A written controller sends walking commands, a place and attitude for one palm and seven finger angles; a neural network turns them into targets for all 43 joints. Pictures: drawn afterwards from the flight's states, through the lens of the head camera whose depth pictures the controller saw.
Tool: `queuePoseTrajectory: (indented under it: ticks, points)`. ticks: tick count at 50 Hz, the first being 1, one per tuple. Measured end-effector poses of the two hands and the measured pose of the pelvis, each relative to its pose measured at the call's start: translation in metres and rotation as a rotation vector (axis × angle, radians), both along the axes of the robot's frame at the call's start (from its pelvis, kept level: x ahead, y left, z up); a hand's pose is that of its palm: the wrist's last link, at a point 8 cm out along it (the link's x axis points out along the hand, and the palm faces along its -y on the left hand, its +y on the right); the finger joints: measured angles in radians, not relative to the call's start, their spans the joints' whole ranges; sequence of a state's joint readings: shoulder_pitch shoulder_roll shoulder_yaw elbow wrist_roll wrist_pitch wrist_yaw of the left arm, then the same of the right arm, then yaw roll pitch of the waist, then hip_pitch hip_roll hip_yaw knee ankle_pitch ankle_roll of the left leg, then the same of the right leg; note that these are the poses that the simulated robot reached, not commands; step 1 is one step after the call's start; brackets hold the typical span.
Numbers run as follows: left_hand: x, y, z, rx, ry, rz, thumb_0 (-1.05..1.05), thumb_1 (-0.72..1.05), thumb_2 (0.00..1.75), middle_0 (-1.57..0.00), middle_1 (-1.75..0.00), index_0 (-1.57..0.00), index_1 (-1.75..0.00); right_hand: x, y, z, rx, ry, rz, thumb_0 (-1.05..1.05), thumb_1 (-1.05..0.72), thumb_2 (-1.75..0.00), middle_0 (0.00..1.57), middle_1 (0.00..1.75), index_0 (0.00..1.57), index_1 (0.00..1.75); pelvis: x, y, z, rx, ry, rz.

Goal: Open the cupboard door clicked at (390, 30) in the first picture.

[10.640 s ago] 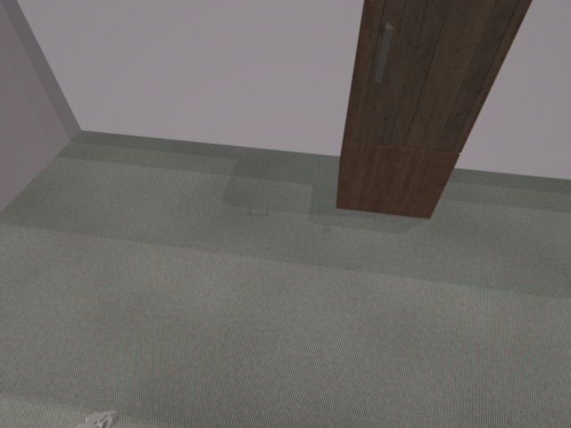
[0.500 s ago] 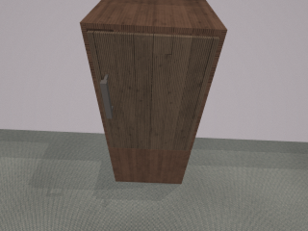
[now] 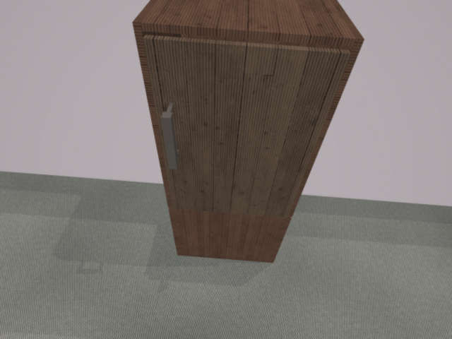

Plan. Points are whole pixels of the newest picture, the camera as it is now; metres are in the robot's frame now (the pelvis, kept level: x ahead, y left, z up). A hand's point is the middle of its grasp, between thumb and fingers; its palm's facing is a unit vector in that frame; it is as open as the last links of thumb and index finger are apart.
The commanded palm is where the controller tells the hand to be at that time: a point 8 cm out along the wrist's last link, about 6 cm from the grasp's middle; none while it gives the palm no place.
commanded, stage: look again from close up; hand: left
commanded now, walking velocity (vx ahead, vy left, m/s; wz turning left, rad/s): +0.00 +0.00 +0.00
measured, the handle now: (172, 137) +0.56 +0.18 +0.02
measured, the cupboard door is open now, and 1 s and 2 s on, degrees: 0 0 0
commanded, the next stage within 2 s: raise the hand with hooked fingers in 0.30 s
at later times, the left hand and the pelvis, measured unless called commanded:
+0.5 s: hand out of the picture +0.14 +0.21 -0.11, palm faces +0.22 -0.95 -0.21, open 7.4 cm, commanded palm +0.12 +0.24 -0.06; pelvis +0.02 +0.00 +0.00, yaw -1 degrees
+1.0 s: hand (126, 296) +0.19 +0.19 -0.02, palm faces +0.08 -0.99 -0.11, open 9.7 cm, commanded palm +0.17 +0.25 -0.03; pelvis +0.01 -0.04 -0.10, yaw +1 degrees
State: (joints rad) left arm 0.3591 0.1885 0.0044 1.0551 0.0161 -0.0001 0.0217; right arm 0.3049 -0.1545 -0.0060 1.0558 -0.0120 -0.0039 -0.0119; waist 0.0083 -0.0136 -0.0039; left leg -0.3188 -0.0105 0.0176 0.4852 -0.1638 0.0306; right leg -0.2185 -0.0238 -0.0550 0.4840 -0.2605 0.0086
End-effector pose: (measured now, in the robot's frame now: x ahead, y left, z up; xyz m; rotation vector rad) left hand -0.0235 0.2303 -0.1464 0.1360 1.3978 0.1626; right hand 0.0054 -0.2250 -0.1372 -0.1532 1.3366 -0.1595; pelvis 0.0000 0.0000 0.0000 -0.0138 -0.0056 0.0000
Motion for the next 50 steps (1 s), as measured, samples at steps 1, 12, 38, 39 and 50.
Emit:
queuePoseTrajectory:
  ticks: [1, 12, 38, 39, 50]
  points:
    - [0.000, 0.000, 0.000, -0.002, 0.003, 0.001, 0.00, 0.91, 0.90, -0.20, -0.30, -0.20, -0.30, 0.006, -0.001, 0.001, -0.004, -0.009, 0.003, 0.00, -0.92, -0.90, 0.20, 0.30, 0.20, 0.30, 0.002, 0.000, 0.000, 0.001, 0.000, -0.001]
    - [0.028, 0.001, 0.002, -0.001, -0.024, -0.016, 0.00, 0.91, 0.90, -0.20, -0.30, -0.20, -0.30, 0.056, -0.014, 0.009, -0.036, -0.091, 0.035, 0.00, -0.91, -0.90, 0.20, 0.30, 0.20, 0.30, 0.016, 0.001, 0.003, 0.006, -0.008, -0.008]
    - [0.201, -0.014, 0.105, -0.147, -1.294, -0.196, 0.00, 0.68, 0.80, -0.22, -0.45, -0.21, -0.45, 0.188, -0.044, 0.029, -0.080, -0.767, 0.109, 0.01, -0.90, -0.90, 0.20, 0.30, 0.20, 0.30, 0.009, -0.024, -0.060, 0.019, 0.192, -0.023]
    - [0.191, -0.012, 0.094, -0.150, -1.259, -0.176, 0.00, 0.66, 0.79, -0.22, -0.46, -0.22, -0.46, 0.194, -0.048, 0.027, -0.092, -0.777, 0.124, 0.01, -0.90, -0.90, 0.20, 0.30, 0.20, 0.30, 0.008, -0.027, -0.066, 0.017, 0.204, -0.022]
    - [0.191, 0.008, 0.133, 0.020, -1.501, -0.197, 0.01, 0.40, 0.69, -0.23, -0.62, -0.23, -0.62, 0.211, -0.043, -0.017, -0.085, -0.748, 0.178, 0.01, -0.90, -0.90, 0.20, 0.30, 0.20, 0.30, 0.006, -0.040, -0.096, -0.035, 0.241, 0.017]
